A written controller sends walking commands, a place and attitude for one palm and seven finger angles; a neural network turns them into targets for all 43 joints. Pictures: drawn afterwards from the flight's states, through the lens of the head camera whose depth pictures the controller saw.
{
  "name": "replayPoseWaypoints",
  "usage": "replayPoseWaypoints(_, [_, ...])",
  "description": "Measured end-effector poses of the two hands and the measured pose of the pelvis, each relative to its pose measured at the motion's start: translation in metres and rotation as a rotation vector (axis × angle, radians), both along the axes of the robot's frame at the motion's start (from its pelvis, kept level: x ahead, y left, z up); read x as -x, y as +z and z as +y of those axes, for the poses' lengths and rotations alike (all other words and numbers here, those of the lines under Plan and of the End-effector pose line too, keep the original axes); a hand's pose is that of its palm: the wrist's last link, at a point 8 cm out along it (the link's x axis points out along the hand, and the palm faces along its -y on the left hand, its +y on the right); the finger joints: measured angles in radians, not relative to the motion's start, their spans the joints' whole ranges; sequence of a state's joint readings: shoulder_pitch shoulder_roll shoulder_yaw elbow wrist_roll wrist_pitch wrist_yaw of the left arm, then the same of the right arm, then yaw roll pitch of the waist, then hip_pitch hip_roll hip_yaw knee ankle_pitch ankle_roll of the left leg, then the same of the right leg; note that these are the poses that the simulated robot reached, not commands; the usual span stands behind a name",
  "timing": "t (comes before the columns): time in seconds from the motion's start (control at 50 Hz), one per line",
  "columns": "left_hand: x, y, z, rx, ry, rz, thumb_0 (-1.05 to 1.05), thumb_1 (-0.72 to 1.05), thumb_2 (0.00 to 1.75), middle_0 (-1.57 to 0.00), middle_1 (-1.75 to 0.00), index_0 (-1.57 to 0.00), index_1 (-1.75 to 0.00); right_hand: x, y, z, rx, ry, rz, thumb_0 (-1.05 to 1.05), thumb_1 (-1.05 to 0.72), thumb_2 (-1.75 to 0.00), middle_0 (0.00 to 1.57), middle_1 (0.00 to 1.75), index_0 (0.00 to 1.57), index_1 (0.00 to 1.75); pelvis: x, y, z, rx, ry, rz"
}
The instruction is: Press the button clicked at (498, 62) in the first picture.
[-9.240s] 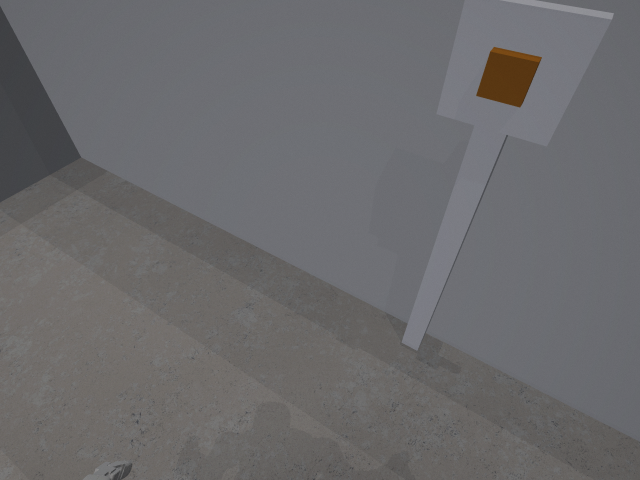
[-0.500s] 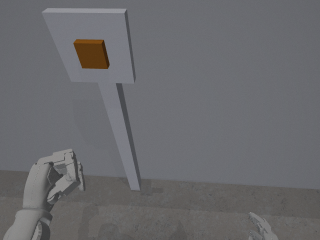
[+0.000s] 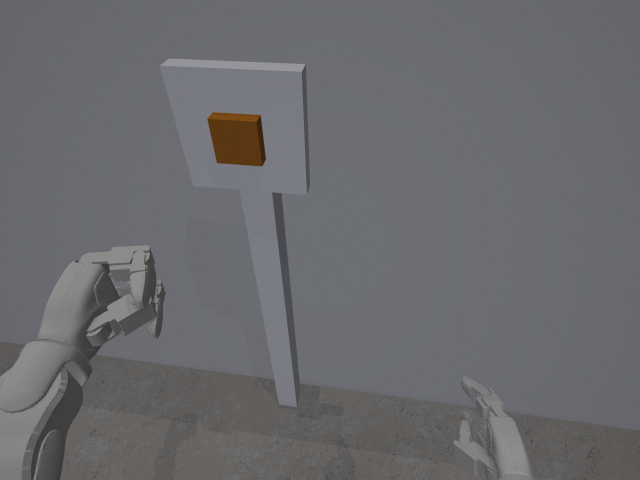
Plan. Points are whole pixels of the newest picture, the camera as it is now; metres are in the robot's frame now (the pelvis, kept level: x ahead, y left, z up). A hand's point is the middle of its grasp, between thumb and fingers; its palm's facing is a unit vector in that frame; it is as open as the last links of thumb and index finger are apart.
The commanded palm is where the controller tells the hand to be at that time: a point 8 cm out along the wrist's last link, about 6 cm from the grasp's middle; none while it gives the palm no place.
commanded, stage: raise the hand and make a fist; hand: left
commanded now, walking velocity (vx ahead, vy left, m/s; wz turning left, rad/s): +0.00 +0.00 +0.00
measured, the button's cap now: (238, 138) +0.52 +0.19 +0.20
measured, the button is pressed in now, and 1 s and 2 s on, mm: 0 0 0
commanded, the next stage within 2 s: aim a knuckle at the button in 0.50 s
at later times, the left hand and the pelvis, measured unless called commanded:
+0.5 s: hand (139, 300) +0.21 +0.20 +0.20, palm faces +0.08 -0.99 -0.09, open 3.1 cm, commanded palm +0.18 +0.24 +0.20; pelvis -0.02 -0.02 +0.00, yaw +0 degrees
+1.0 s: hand (210, 260) +0.29 +0.17 +0.17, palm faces -0.01 -1.00 -0.07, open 3.1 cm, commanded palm +0.27 +0.22 +0.19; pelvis +0.00 -0.03 +0.00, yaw +0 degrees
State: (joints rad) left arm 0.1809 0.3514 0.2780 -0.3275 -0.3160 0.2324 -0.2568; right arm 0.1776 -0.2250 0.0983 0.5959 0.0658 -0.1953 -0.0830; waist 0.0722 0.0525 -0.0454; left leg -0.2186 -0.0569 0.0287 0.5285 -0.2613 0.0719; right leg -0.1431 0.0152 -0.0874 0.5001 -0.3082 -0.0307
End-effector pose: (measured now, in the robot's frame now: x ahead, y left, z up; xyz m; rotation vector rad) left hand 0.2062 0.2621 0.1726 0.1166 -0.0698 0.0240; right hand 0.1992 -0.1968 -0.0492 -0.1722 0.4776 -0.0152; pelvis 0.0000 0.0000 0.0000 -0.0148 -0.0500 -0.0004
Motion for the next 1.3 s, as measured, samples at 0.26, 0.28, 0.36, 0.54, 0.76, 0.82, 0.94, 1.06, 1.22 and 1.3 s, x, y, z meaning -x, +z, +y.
replayPoseWaypoints(0.26, [0.003,0.017,0.000,0.037,-0.018,0.031,0.01,0.90,0.90,-1.30,-1.50,-1.30,-1.50,0.022,-0.003,-0.019,-0.004,-0.037,0.023,0.01,-0.91,-0.90,0.21,0.30,0.20,0.30,0.017,0.002,-0.007,-0.005,0.001,-0.034])
replayPoseWaypoints(0.28, [0.005,0.012,-0.003,0.040,-0.020,0.052,0.01,0.90,0.90,-1.30,-1.50,-1.30,-1.50,0.023,-0.003,-0.022,-0.002,-0.043,0.022,0.01,-0.91,-0.90,0.21,0.30,0.20,0.30,0.018,0.002,-0.008,-0.006,-0.001,-0.034])
replayPoseWaypoints(0.36, [0.015,0.010,-0.011,0.026,-0.005,0.028,0.02,0.90,0.90,-1.30,-1.50,-1.30,-1.50,0.029,0.000,-0.031,0.012,-0.053,0.013,0.01,-0.91,-0.90,0.21,0.30,0.20,0.30,0.020,0.002,-0.013,-0.008,-0.007,-0.039])
replayPoseWaypoints(0.54, [0.018,0.027,-0.012,0.022,0.039,-0.065,0.02,0.90,0.90,-1.30,-1.50,-1.30,-1.50,0.030,-0.004,-0.040,0.011,-0.052,0.006,0.01,-0.91,-0.90,0.20,0.30,0.20,0.30,0.022,0.001,-0.022,-0.004,0.003,-0.055])
replayPoseWaypoints(0.76, [-0.003,0.025,-0.027,0.026,0.005,-0.063,0.02,0.90,0.90,-1.30,-1.49,-1.30,-1.50,0.025,-0.008,-0.047,0.006,-0.058,0.009,0.01,-0.91,-0.90,0.21,0.30,0.20,0.30,0.014,0.001,-0.029,-0.009,0.000,-0.039])
replayPoseWaypoints(0.82, [-0.016,0.025,-0.020,0.040,0.035,-0.061,0.02,0.90,0.90,-1.30,-1.49,-1.30,-1.50,0.022,-0.010,-0.049,0.007,-0.063,0.023,0.01,-0.91,-0.90,0.21,0.30,0.20,0.30,0.011,0.001,-0.031,-0.009,0.000,-0.034])
replayPoseWaypoints(0.94, [-0.051,0.005,-0.028,0.048,0.010,0.056,0.02,0.90,0.90,-1.30,-1.50,-1.30,-1.50,0.021,-0.015,-0.055,0.011,-0.085,0.055,0.01,-0.91,-0.90,0.21,0.30,0.20,0.30,0.008,0.000,-0.030,-0.011,0.000,-0.014])
replayPoseWaypoints(1.06, [-0.080,0.011,-0.044,0.056,-0.043,0.000,0.02,0.90,0.90,-1.30,-1.50,-1.30,-1.50,0.021,-0.017,-0.057,0.014,-0.106,0.082,0.01,-0.91,-0.90,0.21,0.30,0.20,0.30,-0.002,0.002,-0.029,-0.020,-0.014,0.007])
replayPoseWaypoints(1.22, [-0.105,0.004,-0.025,0.075,0.029,0.059,0.02,0.90,0.90,-1.30,-1.49,-1.30,-1.50,0.021,-0.021,-0.060,0.006,-0.129,0.132,0.01,-0.91,-0.90,0.21,0.30,0.20,0.30,-0.012,0.002,-0.027,-0.019,-0.019,0.025])
replayPoseWaypoints(1.3, [-0.111,-0.007,-0.032,0.068,0.003,0.095,0.02,0.91,0.90,-1.30,-1.50,-1.30,-1.50,0.021,-0.024,-0.061,0.021,-0.131,0.153,0.01,-0.91,-0.90,0.20,0.30,0.20,0.30,-0.013,0.002,-0.023,-0.017,-0.012,0.030])
